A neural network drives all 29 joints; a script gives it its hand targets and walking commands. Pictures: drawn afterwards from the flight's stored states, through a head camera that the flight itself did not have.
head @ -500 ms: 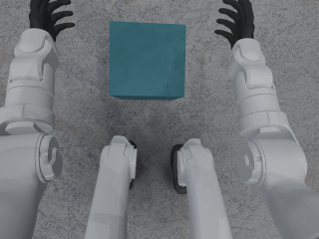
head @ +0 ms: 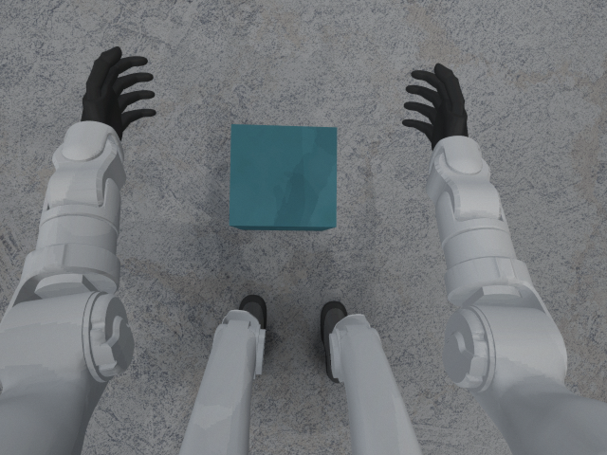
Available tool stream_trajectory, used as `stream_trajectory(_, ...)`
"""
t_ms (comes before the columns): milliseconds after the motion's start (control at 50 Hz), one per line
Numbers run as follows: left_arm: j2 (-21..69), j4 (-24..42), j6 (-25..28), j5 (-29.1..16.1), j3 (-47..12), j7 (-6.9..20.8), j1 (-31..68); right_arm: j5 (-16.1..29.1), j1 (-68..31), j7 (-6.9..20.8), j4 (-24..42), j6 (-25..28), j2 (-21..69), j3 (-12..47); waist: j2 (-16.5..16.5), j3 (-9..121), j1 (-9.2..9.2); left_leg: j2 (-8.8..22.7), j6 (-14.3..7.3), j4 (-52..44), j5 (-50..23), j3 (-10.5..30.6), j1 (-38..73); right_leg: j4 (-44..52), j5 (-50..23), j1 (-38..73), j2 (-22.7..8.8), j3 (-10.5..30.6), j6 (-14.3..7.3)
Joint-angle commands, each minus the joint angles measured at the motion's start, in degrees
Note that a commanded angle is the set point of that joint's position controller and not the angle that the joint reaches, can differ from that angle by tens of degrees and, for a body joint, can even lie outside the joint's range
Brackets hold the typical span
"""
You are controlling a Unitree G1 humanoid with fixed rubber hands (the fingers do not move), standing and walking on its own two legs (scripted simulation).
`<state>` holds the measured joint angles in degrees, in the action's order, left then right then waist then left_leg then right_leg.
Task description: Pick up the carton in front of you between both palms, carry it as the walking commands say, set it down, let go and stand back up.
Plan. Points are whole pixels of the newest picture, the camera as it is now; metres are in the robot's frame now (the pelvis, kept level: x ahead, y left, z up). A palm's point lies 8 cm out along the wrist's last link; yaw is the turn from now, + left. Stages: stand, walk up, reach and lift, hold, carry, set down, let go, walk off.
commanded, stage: let go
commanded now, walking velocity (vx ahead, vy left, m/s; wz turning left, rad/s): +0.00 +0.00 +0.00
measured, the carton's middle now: (283, 185) +0.48 +0.03 -0.52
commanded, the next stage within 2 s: stand in 1.18 s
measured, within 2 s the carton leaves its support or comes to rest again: neither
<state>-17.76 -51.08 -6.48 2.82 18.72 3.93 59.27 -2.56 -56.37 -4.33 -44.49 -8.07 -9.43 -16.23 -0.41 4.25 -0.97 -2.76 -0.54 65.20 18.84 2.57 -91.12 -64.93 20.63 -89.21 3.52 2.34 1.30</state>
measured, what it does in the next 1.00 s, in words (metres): rises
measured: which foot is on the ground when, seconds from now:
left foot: down 0.00-1.00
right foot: down 0.00-1.00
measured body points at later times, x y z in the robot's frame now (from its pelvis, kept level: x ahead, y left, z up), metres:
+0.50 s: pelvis +0.07 +0.00 +0.10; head +0.23 +0.00 +0.52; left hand +0.34 +0.24 +0.00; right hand +0.35 -0.22 +0.00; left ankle +0.07 +0.10 -0.61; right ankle +0.06 -0.12 -0.61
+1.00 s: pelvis +0.08 -0.02 +0.13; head +0.09 -0.01 +0.58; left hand +0.25 +0.22 +0.06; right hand +0.26 -0.24 +0.06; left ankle +0.07 +0.10 -0.61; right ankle +0.06 -0.12 -0.61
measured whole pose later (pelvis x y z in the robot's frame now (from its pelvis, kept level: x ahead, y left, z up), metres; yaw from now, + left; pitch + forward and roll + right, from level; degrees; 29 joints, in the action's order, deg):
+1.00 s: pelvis +0.08 -0.02 +0.13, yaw +1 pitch -4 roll +0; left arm -12.4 -24.5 -7.4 0.7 2.7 4.8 -12.3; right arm -0.5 12.3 4.1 -24.6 -7.2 -12.0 -2.2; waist -0.7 -5.6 -0.1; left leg -1.7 0.0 25.0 14.6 3.2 -6.0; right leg -25.8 16.6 -4.9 2.2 2.9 -1.4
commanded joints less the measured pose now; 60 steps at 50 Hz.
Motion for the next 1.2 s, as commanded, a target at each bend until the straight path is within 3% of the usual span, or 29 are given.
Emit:
stream_trajectory(0,-6.41,7.18,0.82,2.31,0.43,0.06,2.57,-2.23,-2.15,0.44,7.12,0.92,-4.62,0.34,1.56,56.60,-0.79,-0.08,1.66,-7.05,-23.81,-1.87,45.14,8.02,-15.98,28.44,1.11,-4.17,1.82)
stream_trajectory(60,-5.29,11.89,1.04,3.17,-0.83,-0.09,-5.70,-3.12,6.16,1.07,10.81,1.30,-4.57,1.94,1.93,55.99,-0.62,0.07,1.52,-10.25,-26.37,-1.35,51.86,11.21,-17.81,32.64,1.02,-4.01,1.47)
stream_trajectory(160,-3.39,18.92,2.60,0.97,-3.77,-0.02,-15.76,-1.71,16.01,2.51,16.18,3.16,-4.44,4.40,2.61,49.22,-0.49,0.68,1.28,-15.17,-29.87,0.03,59.17,16.29,-19.90,36.85,0.57,-2.95,0.66)
stream_trajectory(360,0.26,19.34,6.80,-1.57,-7.83,-0.36,-40.97,0.39,40.13,4.70,14.43,7.68,-4.13,7.32,2.57,35.98,0.38,1.87,1.32,-22.82,-36.05,1.58,67.28,24.73,-24.87,47.38,-0.58,-0.68,0.22)
stream_trajectory(620,0.66,27.99,8.87,-3.20,-12.53,-0.57,-65.98,2.14,63.09,6.48,22.64,10.10,-6.12,11.29,-0.16,13.47,0.81,0.88,1.31,-38.39,-22.54,-0.75,78.87,38.91,-23.45,73.73,-1.72,-0.21,0.01)
stream_trajectory(880,-0.42,31.67,0.97,-2.51,-14.33,0.79,-68.84,2.40,66.21,8.34,25.12,2.72,-7.44,12.70,-0.88,-8.23,0.90,0.32,1.14,-43.34,-9.68,-2.23,87.55,45.94,-8.89,77.21,-2.93,-0.46,-0.82)
stream_trajectory(1160,0.10,32.53,-1.39,-1.67,-14.24,0.46,-69.30,1.43,66.13,8.29,26.22,0.20,-7.39,12.04,0.10,-7.45,0.86,0.63,1.04,-42.69,-15.83,-1.63,89.73,43.68,-17.09,82.91,-1.88,-0.81,-0.43)
stream_trajectory(1180,-8.25,24.98,1.18,-1.40,-12.53,-2.96,-68.41,0.91,64.23,4.88,17.09,2.94,-14.74,11.26,-2.63,-5.72,-0.68,4.09,2.13,-39.67,-14.39,-0.24,80.78,42.40,-15.69,78.22,-4.56,0.52,0.51)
